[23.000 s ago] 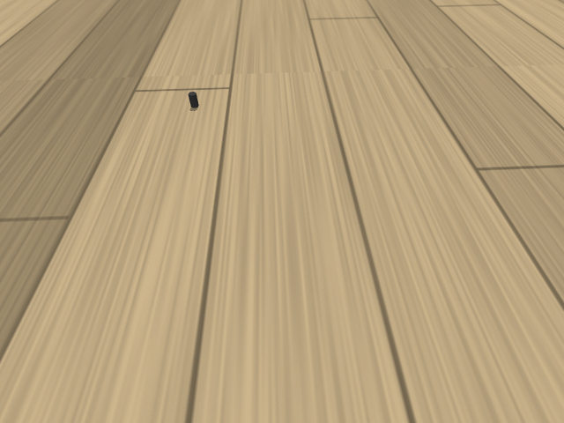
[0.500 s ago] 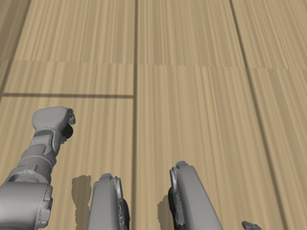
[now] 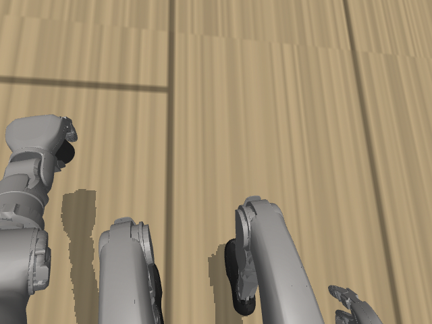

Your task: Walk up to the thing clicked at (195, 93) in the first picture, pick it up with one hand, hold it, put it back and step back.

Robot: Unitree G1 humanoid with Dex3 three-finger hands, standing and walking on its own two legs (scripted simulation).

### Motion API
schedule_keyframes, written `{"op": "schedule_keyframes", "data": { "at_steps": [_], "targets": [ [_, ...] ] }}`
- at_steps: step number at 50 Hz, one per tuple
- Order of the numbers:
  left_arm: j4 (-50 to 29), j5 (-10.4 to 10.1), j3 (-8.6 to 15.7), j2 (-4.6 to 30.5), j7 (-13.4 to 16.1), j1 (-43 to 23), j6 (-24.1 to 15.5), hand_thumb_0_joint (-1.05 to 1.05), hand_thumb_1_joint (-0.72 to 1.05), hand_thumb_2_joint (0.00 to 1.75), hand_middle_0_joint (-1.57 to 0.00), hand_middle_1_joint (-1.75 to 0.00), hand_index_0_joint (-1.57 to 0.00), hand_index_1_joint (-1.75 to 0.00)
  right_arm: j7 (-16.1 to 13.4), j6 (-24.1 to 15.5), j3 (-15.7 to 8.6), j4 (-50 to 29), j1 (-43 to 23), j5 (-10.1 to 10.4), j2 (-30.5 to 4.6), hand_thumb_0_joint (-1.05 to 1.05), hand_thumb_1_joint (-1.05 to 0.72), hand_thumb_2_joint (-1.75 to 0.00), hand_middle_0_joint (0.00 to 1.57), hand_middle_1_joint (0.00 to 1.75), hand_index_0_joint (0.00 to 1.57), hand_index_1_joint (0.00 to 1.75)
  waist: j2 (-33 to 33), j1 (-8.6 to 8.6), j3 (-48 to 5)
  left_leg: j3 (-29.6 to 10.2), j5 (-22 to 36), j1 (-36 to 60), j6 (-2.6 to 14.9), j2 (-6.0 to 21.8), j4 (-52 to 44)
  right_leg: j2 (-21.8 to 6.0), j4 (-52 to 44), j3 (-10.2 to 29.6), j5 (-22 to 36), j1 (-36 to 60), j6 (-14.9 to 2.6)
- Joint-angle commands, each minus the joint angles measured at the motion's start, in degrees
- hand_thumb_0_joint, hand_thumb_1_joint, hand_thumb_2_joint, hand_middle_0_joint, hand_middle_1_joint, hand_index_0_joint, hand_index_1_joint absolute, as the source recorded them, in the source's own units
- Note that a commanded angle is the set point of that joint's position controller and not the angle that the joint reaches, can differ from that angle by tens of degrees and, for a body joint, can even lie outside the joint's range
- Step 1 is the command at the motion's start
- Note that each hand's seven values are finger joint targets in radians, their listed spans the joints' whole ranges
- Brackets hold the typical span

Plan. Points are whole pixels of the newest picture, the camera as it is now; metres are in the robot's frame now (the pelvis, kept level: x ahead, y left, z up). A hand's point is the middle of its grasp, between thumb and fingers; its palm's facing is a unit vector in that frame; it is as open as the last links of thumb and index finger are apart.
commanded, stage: crouch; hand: left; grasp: from above
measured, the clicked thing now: (53, 147) +0.47 +0.27 -0.19
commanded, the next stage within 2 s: lower in 0.66 s
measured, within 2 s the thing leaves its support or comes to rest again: neither
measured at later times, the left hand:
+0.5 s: hand (63, 154) +0.47 +0.27 -0.22, palm faces -0.46 -0.04 -0.88, open 7.4 cm
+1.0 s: hand (67, 157) +0.47 +0.27 -0.26, palm faces -0.48 -0.05 -0.87, open 7.3 cm
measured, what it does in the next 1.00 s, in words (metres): lowers itself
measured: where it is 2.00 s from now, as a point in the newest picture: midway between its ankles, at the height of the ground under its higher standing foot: (197, 301)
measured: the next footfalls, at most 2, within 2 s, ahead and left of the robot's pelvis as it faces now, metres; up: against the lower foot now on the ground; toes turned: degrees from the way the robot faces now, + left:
none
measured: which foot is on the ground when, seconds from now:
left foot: down 0.00-1.00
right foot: down 0.00-1.00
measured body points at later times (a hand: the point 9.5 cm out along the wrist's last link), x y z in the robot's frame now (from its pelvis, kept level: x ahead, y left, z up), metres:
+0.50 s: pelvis -0.01 +0.00 -0.06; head +0.23 +0.04 +0.31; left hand +0.49 +0.27 -0.17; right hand +0.01 -0.28 -0.17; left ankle +0.07 +0.12 -0.39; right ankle +0.09 -0.13 -0.39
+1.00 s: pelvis -0.01 +0.00 -0.09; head +0.24 +0.06 +0.28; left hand +0.49 +0.27 -0.21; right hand +0.02 -0.28 -0.18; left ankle +0.07 +0.12 -0.39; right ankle +0.09 -0.13 -0.39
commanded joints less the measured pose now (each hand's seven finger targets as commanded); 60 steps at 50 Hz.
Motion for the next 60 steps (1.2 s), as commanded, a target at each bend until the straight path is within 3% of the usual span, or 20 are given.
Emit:
{"op": "schedule_keyframes", "data": {
  "at_steps": [1, 6, 10, 12, 14, 15, 21, 25, 26, 29, 31, 34, 36, 37, 39, 43, 45, 50, 53, 60],
  "targets": [
    [-7.9, -0.8, 2.0, 15.3, 2.4, -20.2, -0.2, 0.0, 0.68, 0.6, -1.01, -0.66, -1.05, -0.61, -0.1, 0.2, -3.7, 0.0, 13.6, 0.0, -12.2, 0.0, -0.92, -0.91, 0.2, 0.3, 0.2, 0.3, 12.5, -1.03, -40.5, 3.4, 16.2, 26.7, 1.12, -1.9, -10.6, 2.5, -10.0, -2.5, 15.6, 20.6, -3.25],
    [-6.2, -0.4, 2.0, 16.0, 1.8, -21.4, -0.7, 0.0, 0.7, 0.58, -1.01, -0.66, -1.06, -0.62, 0.4, 0.2, -3.5, 0.1, 14.0, -0.4, -12.9, 0.0, -0.92, -0.91, 0.2, 0.3, 0.2, 0.3, 13.4, -2.12, -39.3, 3.0, 15.5, 26.1, 0.99, -1.9, -8.7, 2.5, -7.8, -3.0, 14.8, 17.6, -3.29],
    [-5.6, -0.3, 2.6, 18.1, 1.9, -23.2, -1.2, 0.0, 0.67, 0.58, -1.0, -0.65, -1.04, -0.61, 0.7, 0.5, -3.2, 0.2, 13.7, -0.4, -13.1, 0.0, -0.92, -0.91, 0.2, 0.3, 0.2, 0.3, 14.1, -1.68, -39.6, 2.8, 13.6, 25.1, 0.88, -1.9, -7.6, 2.6, -6.2, -3.4, 12.9, 16.0, -3.5],
    [-4.0, -0.2, 1.9, 16.8, 1.9, -24.0, -1.5, 0.0, 0.68, 0.58, -1.0, -0.65, -1.04, -0.61, 1.0, 0.3, -2.9, 0.4, 13.8, -0.7, -13.2, 0.0, -0.92, -0.9, 0.2, 0.3, 0.2, 0.3, 14.3, -3.08, -37.5, 2.4, 12.4, 23.9, 0.76, -1.8, -7.3, 2.5, -5.2, -3.8, 12.0, 14.0, -3.59],
    [-5.3, 0.4, 3.3, 20.3, 2.3, -26.8, -1.9, 0.0, 0.66, 0.56, -0.99, -0.63, -1.03, -0.59, 0.9, 0.4, -2.8, 0.6, 13.6, -0.6, -13.7, 0.0, -0.92, -0.91, 0.2, 0.3, 0.2, 0.3, 16.4, -2.37, -38.4, 2.6, 10.9, 23.3, 0.83, -2.0, -7.0, 2.4, -4.6, -3.7, 10.7, 12.9, -3.75],
    [-1.7, 0.7, 2.7, 18.3, 2.4, -23.4, -1.6, 0.0, 0.64, 0.57, -0.99, -0.62, -1.02, -0.58, 0.9, 0.4, -2.3, 0.5, 13.7, -0.9, -13.2, 0.0, -0.92, -0.91, 0.2, 0.3, 0.2, 0.3, 15.0, -2.34, -37.3, 2.6, 11.3, 23.3, 0.72, -2.0, -6.7, 2.5, -4.4, -3.8, 10.8, 13.0, -3.69],
    [-0.9, 1.1, 2.7, 20.2, 2.4, -26.2, -2.2, 0.0, 0.67, 0.56, -1.0, -0.63, -1.04, -0.59, 1.1, 0.1, -1.3, 0.9, 14.2, -1.4, -13.9, 0.0, -0.92, -0.9, 0.2, 0.3, 0.2, 0.3, 14.1, -3.85, -36.8, 3.0, 10.7, 20.2, 1.23, -2.2, -3.9, 2.5, -3.1, -4.1, 11.0, 12.6, -3.42],
    [-0.5, 1.1, 2.6, 21.4, 2.6, -26.2, -2.4, 0.0, 0.65, 0.56, -0.98, -0.63, -1.02, -0.59, 1.2, 0.3, -0.5, 0.9, 13.8, -1.4, -14.0, 0.0, -0.91, -0.9, 0.2, 0.3, 0.2, 0.3, 14.8, -3.1, -37.7, 3.3, 10.6, 18.5, 1.24, -2.2, -2.8, 2.9, -2.0, -4.4, 10.7, 13.0, -3.48],
    [0.1, 1.3, 2.7, 21.7, 2.6, -27.0, -2.5, 0.0, 0.66, 0.58, -0.99, -0.64, -1.03, -0.6, 1.3, 0.2, -0.3, 1.0, 14.2, -1.5, -14.1, 0.0, -0.92, -0.9, 0.2, 0.3, 0.2, 0.3, 14.7, -3.95, -37.0, 3.4, 10.4, 17.7, 1.38, -2.2, -2.1, 2.8, -1.9, -4.4, 10.9, 13.1, -3.37],
    [0.0, 1.4, 2.8, 23.3, 2.6, -27.6, -2.7, 0.0, 0.65, 0.57, -0.99, -0.61, -1.02, -0.58, 1.2, 0.4, -0.1, 0.8, 13.4, -1.3, -14.1, 0.0, -0.91, -0.9, 0.2, 0.3, 0.2, 0.3, 15.3, -3.45, -36.4, 3.5, 8.9, 15.7, 1.46, -2.3, -1.7, 3.2, -1.4, -4.5, 9.4, 12.5, -3.51],
    [1.9, 1.6, 2.2, 21.8, 2.6, -25.9, -2.4, 0.0, 0.66, 0.57, -1.0, -0.61, -1.03, -0.58, 1.1, 0.3, 0.2, 1.1, 13.8, -1.5, -14.3, 0.0, -0.92, -0.9, 0.2, 0.3, 0.2, 0.3, 14.3, -4.16, -34.2, 3.1, 8.6, 15.8, 1.34, -2.2, -1.6, 3.0, -1.1, -5.0, 9.2, 11.0, -3.46],
    [-2.6, 1.2, 2.8, 24.0, 2.5, -29.4, -2.7, 0.0, 0.67, 0.57, -1.01, -0.6, -1.04, -0.57, 1.1, 0.4, 0.1, 1.0, 13.7, -1.2, -14.7, 0.0, -0.91, -0.9, 0.2, 0.3, 0.2, 0.3, 16.3, -3.58, -37.7, 3.2, 10.5, 16.8, 1.41, -2.2, -0.9, 3.2, -0.5, -4.9, 11.3, 12.1, -3.52],
    [1.6, 1.4, 1.8, 21.4, 2.3, -25.0, -1.9, 0.0, 0.67, 0.58, -1.01, -0.61, -1.04, -0.58, 1.3, 0.4, 0.5, 1.0, 13.8, -1.2, -14.6, 0.0, -0.92, -0.91, 0.2, 0.3, 0.2, 0.3, 16.4, -3.98, -34.7, 2.6, 10.8, 17.2, 0.93, -2.1, -1.4, 2.9, 0.4, -5.4, 11.1, 9.9, -3.61],
    [-0.1, 1.1, 1.0, 20.4, 2.0, -26.8, -2.3, 0.0, 0.69, 0.58, -1.02, -0.62, -1.05, -0.59, 1.4, 0.4, 0.4, 0.9, 13.7, -1.3, -14.6, 0.0, -0.92, -0.9, 0.2, 0.3, 0.2, 0.3, 16.8, -4.77, -34.6, 2.4, 10.6, 17.4, 0.89, -2.0, -1.3, 3.1, 0.6, -5.7, 11.2, 9.6, -3.72],
    [-1.7, 1.0, 1.5, 22.1, 1.9, -28.4, -2.3, 0.0, 0.66, 0.56, -1.02, -0.59, -1.04, -0.57, 1.3, 0.5, 0.4, 0.7, 13.7, -1.0, -14.8, 0.0, -0.92, -0.9, 0.2, 0.3, 0.2, 0.3, 17.7, -4.17, -35.7, 2.4, 11.3, 18.1, 0.94, -2.0, -0.9, 3.1, 0.7, -5.7, 11.9, 9.7, -3.8],
    [2.4, 0.9, 0.1, 20.0, 1.8, -27.3, -2.4, 0.0, 0.64, 0.56, -1.02, -0.58, -1.04, -0.56, 1.5, 0.5, 1.2, 1.0, 13.3, -1.4, -14.7, 0.0, -0.92, -0.9, 0.2, 0.3, 0.2, 0.3, 15.1, -5.55, -32.5, 2.5, 10.3, 14.8, 1.28, -2.1, 0.7, 3.4, 1.0, -5.9, 11.3, 9.2, -3.52],
    [1.7, 1.5, 1.3, 22.7, 2.3, -28.4, -2.9, 0.0, 0.64, 0.55, -1.01, -0.59, -1.04, -0.56, 1.5, 0.4, 1.9, 0.9, 13.8, -1.5, -15.3, 0.0, -0.91, -0.9, 0.2, 0.3, 0.2, 0.3, 16.3, -5.46, -33.4, 2.2, 12.0, 15.3, 1.04, -2.2, 1.1, 3.2, 2.0, -6.1, 12.5, 9.3, -3.47],
    [3.7, 2.4, 1.2, 22.2, 3.4, -27.2, -3.7, 0.0, 0.68, 0.55, -1.03, -0.61, -1.07, -0.57, 1.9, 0.0, 2.3, 0.4, 12.9, -2.2, -15.4, 0.0, -0.92, -0.9, 0.2, 0.3, 0.2, 0.3, 18.0, -6.1, -32.4, 1.7, 12.0, 16.6, 0.78, -2.0, 2.1, 3.4, 3.4, -6.8, 12.4, 7.0, -3.61],
    [2.8, 2.7, 3.2, 25.5, 4.8, -27.7, -4.0, 0.0, 0.67, 0.55, -1.01, -0.63, -1.05, -0.59, 2.1, -0.2, 2.7, 0.3, 13.1, -2.4, -15.8, 0.0, -0.92, -0.9, 0.2, 0.3, 0.2, 0.3, 18.6, -5.66, -32.6, 2.0, 12.0, 15.0, 0.99, -2.1, 2.9, 3.2, 3.8, -6.8, 12.6, 7.5, -3.41],
    [3.7, 3.4, 3.6, 26.0, 6.4, -27.8, -4.0, 0.0, 0.65, 0.57, -0.99, -0.59, -1.02, -0.56, 2.5, -0.9, 3.2, 0.1, 13.2, -3.4, -16.8, 0.0, -0.9, -0.9, 0.2, 0.3, 0.2, 0.3, 19.4, -6.7, -32.2, 1.3, 10.7, 14.3, 0.94, -2.0, 3.8, 3.3, 4.9, -7.6, 11.6, 5.8, -3.35]
  ]
}}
